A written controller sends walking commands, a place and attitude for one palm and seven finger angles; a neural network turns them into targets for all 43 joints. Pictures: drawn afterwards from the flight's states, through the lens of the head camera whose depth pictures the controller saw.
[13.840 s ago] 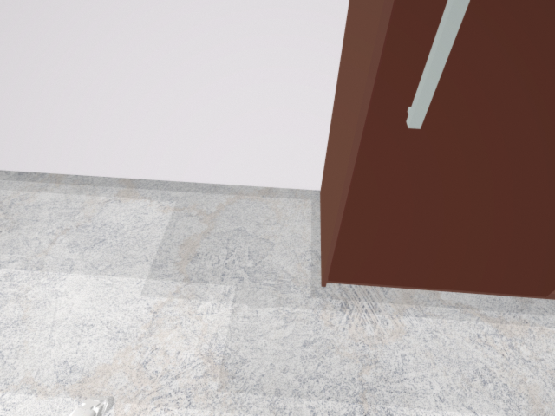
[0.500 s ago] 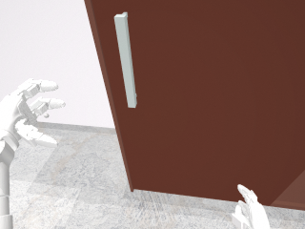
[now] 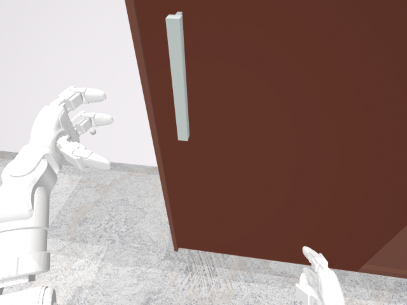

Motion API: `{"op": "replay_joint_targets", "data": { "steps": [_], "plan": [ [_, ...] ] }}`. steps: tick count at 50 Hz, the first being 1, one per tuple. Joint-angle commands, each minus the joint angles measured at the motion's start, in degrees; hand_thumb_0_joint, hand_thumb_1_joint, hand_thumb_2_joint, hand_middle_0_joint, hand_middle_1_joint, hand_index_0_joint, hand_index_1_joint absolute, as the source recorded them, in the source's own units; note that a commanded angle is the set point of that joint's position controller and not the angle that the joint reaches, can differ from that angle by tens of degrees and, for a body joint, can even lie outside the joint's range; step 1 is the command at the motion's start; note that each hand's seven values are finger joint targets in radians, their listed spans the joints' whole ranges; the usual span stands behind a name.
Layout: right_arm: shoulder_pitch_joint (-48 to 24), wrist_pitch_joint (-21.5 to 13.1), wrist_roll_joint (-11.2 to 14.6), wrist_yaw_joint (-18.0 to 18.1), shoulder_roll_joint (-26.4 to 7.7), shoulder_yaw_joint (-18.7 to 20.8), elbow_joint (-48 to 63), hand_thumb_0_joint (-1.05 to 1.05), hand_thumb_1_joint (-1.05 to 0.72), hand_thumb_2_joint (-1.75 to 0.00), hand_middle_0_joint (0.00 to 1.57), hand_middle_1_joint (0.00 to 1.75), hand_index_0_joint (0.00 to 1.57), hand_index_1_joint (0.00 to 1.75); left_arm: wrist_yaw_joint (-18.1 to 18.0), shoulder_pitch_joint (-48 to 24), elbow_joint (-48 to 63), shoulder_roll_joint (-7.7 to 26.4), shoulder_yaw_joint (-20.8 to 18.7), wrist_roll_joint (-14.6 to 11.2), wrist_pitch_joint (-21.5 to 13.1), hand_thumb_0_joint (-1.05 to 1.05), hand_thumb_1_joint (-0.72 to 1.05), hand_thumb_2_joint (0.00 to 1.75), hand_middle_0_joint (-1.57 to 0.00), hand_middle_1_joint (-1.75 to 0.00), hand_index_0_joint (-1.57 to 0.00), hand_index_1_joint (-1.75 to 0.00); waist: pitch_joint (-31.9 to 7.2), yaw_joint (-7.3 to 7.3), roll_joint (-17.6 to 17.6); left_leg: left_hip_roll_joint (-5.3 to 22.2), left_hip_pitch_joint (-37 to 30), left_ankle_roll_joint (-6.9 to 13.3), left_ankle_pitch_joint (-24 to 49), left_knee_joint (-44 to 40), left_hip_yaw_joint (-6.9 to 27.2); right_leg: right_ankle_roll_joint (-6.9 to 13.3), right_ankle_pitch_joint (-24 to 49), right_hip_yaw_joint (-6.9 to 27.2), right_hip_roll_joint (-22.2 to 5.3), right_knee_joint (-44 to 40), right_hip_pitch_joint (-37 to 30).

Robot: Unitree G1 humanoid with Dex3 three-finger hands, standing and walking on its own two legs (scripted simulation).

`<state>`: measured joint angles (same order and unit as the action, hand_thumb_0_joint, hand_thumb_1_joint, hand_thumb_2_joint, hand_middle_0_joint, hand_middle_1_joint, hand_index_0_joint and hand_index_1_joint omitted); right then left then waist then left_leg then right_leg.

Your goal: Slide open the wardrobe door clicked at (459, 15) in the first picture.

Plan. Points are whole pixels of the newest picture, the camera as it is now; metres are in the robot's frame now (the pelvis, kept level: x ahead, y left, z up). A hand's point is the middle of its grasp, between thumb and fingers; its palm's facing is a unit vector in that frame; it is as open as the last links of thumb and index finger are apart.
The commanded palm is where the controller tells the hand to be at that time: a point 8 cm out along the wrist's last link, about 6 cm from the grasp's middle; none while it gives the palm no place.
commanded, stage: move the hooked fingers beside the handle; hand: left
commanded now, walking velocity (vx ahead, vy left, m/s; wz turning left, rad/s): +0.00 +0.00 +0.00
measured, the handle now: (181, 83) +0.54 +0.11 +0.20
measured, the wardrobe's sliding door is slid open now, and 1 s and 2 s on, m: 0.00 0.00 0.00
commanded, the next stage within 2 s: none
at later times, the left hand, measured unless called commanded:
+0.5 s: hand (121, 118) +0.38 +0.20 +0.21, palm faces +0.03 -1.00 -0.02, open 14.0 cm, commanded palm +0.36 +0.25 +0.21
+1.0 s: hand (139, 100) +0.45 +0.19 +0.20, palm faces +0.03 -1.00 +0.01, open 14.0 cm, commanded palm +0.43 +0.24 +0.21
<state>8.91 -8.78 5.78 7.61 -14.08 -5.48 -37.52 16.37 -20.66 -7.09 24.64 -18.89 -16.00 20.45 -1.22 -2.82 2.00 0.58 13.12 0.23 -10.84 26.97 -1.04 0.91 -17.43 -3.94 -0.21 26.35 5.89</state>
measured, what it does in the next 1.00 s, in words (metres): stands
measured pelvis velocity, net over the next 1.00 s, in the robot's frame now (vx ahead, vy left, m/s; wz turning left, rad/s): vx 0.01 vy -0.02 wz -0.03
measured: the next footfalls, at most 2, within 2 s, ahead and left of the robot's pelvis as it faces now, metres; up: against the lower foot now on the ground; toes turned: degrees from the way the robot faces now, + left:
none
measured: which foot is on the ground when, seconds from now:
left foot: down 0.00-1.00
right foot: down 0.00-1.00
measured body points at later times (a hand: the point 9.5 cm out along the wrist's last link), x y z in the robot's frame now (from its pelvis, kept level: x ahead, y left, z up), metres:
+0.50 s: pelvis +0.00 -0.01 +0.00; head -0.02 -0.03 +0.45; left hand +0.37 +0.25 +0.21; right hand +0.15 -0.27 -0.09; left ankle +0.04 +0.12 -0.74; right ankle -0.03 -0.11 -0.74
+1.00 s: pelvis +0.01 -0.02 +0.00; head +0.01 -0.02 +0.45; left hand +0.44 +0.24 +0.21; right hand +0.11 -0.29 -0.11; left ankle +0.04 +0.12 -0.74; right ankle -0.03 -0.11 -0.74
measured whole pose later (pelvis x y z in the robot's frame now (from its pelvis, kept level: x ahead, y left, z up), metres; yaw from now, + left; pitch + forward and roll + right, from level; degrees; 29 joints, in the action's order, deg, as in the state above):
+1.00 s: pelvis +0.01 -0.02 +0.00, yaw -2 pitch +2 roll +0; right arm 16.0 -5.0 5.2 6.7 -16.4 -1.5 -41.4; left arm 13.6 -43.6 -42.2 26.9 -18.4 -11.0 9.9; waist -2.5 2.7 1.1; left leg 2.3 18.1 -0.8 -11.6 27.7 -2.0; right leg 2.0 -17.9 -2.7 1.4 27.5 11.7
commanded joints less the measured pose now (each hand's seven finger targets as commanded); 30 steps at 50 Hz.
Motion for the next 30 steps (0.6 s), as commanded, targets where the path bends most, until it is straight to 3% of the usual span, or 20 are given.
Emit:
{"op": "replay_joint_targets", "data": {
  "steps": [1,2,3,4,6,9,12,13,14,15,18,21,23,25,28,30],
  "plan": [
    [-7.47,-2.35,-0.25,1.2,-8.14,3.79,8.36,0.0,-0.9,-0.9,0.2,0.3,0.2,0.3,-0.81,-26.15,6.72,12.05,-1.34,0.06,-3.08,0.0,-0.5,0.3,-0.3,-1.2,-0.3,-1.2,-10.24,2.16,1.89,-0.26,-11.74,0.87,4.01,-3.7,2.98,0.02,7.47,1.3,1.06,-6.01,8.44],
    [-7.56,-2.33,-0.27,1.19,-8.09,3.84,8.46,0.0,-0.9,-0.9,0.2,0.3,0.2,0.3,-0.64,-26.53,6.4,10.94,-0.34,0.1,-3.16,0.0,-0.5,0.3,-0.3,-1.2,-0.3,-1.2,-10.44,2.21,1.62,-0.34,-12.16,1.05,4.85,-3.49,2.91,0.02,8.45,1.41,1.1,-5.99,8.49],
    [-6.97,-2.27,-0.4,1.16,-8.55,4.16,8.03,0.0,-0.9,-0.9,0.2,0.3,0.2,0.3,-0.78,-25.62,5.32,12.88,-2.26,-0.05,-3.49,0.0,-0.5,0.3,-0.3,-1.2,-0.3,-1.2,-11.72,1.9,-0.34,-0.24,-12.05,1.18,5.92,-3.12,2.79,0.07,9.59,1.51,1.09,-5.95,7.39],
    [-7.16,-2.15,-0.49,1.09,-8.62,4.26,8.42,0.0,-0.9,-0.9,0.2,0.3,0.2,0.3,-0.81,-26.13,5.95,14.71,-3.86,0.05,-3.85,0.0,-0.5,0.3,-0.3,-1.2,-0.3,-1.2,-13.13,1.37,-0.19,-0.24,-12.04,1.24,6.82,-3.2,2.6,0.03,10.7,1.69,0.81,-5.83,6.46],
    [-6.95,-1.93,-0.47,1.14,-8.42,4.3,8.25,0.0,-0.9,-0.9,0.2,0.3,0.2,0.3,-0.91,-28.57,5.2,13.96,-3.18,0.1,-4.62,0.0,-0.5,0.3,-0.3,-1.2,-0.3,-1.2,-13.7,1.91,-0.78,-0.36,-12.47,1.26,6.98,-3.05,2.3,-0.09,11.1,1.8,0.89,-5.68,6.57],
    [-6.4,-1.87,-0.62,0.83,-8.44,4.58,8.1,0.0,-0.9,-0.9,0.2,0.3,0.2,0.3,-2.13,-30.49,5.57,14.82,-3.9,0.66,-6.05,0.0,-0.5,0.3,-0.3,-1.2,-0.3,-1.2,-14.51,1.71,1.42,-0.13,-12.76,1.18,7.94,-3.2,2.12,0.08,11.76,2.0,0.86,-5.75,6.04],
    [-5.72,-1.53,-0.62,0.7,-8.45,4.78,7.75,0.0,-0.9,-0.9,0.2,0.3,0.2,0.3,-2.93,-30.7,4.39,13.53,-3.03,1.24,-6.54,0.0,-0.5,0.3,-0.3,-1.2,-0.3,-1.2,-13.78,2.02,2.51,-0.16,-12.84,1.07,8.76,-3.18,1.71,0.14,12.92,1.85,1.04,-5.58,6.12],
    [-5.44,-1.54,-0.7,0.53,-8.63,4.87,7.64,0.0,-0.9,-0.9,0.2,0.3,0.2,0.3,-3.06,-30.06,3.96,13.01,-2.49,1.15,-6.72,0.0,-0.5,0.3,-0.3,-1.2,-0.3,-1.2,-13.82,1.88,1.69,-0.2,-12.52,1.21,9.13,-2.91,1.63,0.12,13.43,1.91,1.01,-5.56,5.74],
    [-5.27,-1.38,-0.63,0.46,-8.71,5.06,7.64,0.0,-0.9,-0.9,0.2,0.3,0.2,0.3,-3.27,-29.68,3.6,14.58,-3.98,1.4,-6.73,0.0,-0.5,0.3,-0.3,-1.2,-0.3,-1.2,-13.93,1.69,2.17,-0.05,-12.35,1.16,9.67,-3.06,1.54,0.16,14.24,1.97,0.95,-5.53,5.3],
    [-5.36,-1.2,-0.58,0.42,-8.62,5.14,7.83,0.0,-0.9,-0.9,0.2,0.3,0.2,0.3,-3.11,-28.93,3.76,12.99,-2.75,1.42,-6.59,0.0,-0.5,0.3,-0.3,-1.2,-0.3,-1.2,-14.01,1.83,2.07,-0.21,-12.55,1.23,10.36,-2.96,1.27,0.07,15.45,2.02,0.97,-5.34,5.02],
    [-4.81,-0.72,-0.45,0.25,-9.11,5.49,7.6,0.0,-0.9,-0.9,0.2,0.3,0.2,0.3,-3.06,-26.25,1.64,13.52,-3.56,1.19,-6.01,0.0,-0.5,0.3,-0.3,-1.2,-0.3,-1.2,-13.64,1.54,-0.34,-0.12,-11.74,1.39,10.49,-2.73,0.88,-0.19,16.44,2.0,1.05,-5.21,4.62],
    [-4.42,-0.38,-0.29,0.39,-9.04,5.58,7.3,0.0,-0.9,-0.9,0.2,0.3,0.2,0.3,-2.82,-29.31,0.1,12.78,-2.55,1.03,-5.43,0.0,-0.5,0.3,-0.3,-1.2,-0.3,-1.2,-11.58,2.4,-1.63,-0.36,-10.59,1.59,9.0,-2.72,0.58,-0.67,15.97,2.38,0.93,-5.62,6.2],
    [-3.7,-0.12,-0.53,0.46,-9.68,5.85,6.74,0.0,-0.9,-0.9,0.2,0.3,0.2,0.3,-3.17,-30.02,-1.24,15.86,-4.9,1.29,-5.79,0.0,-0.5,0.3,-0.3,-1.2,-0.3,-1.2,-12.25,2.18,-2.16,-0.32,-10.42,1.74,9.29,-2.28,0.39,-0.76,16.48,2.76,0.81,-5.51,5.85],
    [-3.46,-0.1,-0.41,0.62,-9.24,5.75,6.35,0.0,-0.9,-0.9,0.2,0.3,0.2,0.3,-3.13,-36.48,-1.88,13.8,-1.98,1.62,-6.59,0.0,-0.5,0.3,-0.3,-1.2,-0.3,-1.2,-11.66,3.79,-1.48,-0.52,-10.34,1.76,8.13,-2.1,0.22,-0.95,15.58,3.18,0.65,-5.85,7.27],
    [-2.54,-0.23,-0.6,0.65,-9.54,6.0,5.51,0.0,-0.9,-0.9,0.2,0.3,0.2,0.3,-3.36,-40.48,-3.3,15.6,-2.43,2.03,-8.8,0.0,-0.5,0.3,-0.3,-1.2,-0.3,-1.2,-12.68,4.22,-0.19,-0.59,-10.66,1.85,7.64,-1.35,0.27,-0.96,15.02,3.79,0.63,-5.91,7.64],
    [-2.29,-0.24,-0.56,0.69,-9.13,5.93,5.42,0.0,-0.9,-0.9,0.2,0.3,0.2,0.3,-3.06,-42.27,-4.86,14.16,-0.75,2.26,-10.05,0.0,-0.5,0.3,-0.3,-1.2,-0.3,-1.2,-13.9,4.56,1.06,-0.7,-11.11,1.79,8.16,-1.24,0.35,-0.84,15.96,3.84,0.53,-5.54,7.37]
  ]
}}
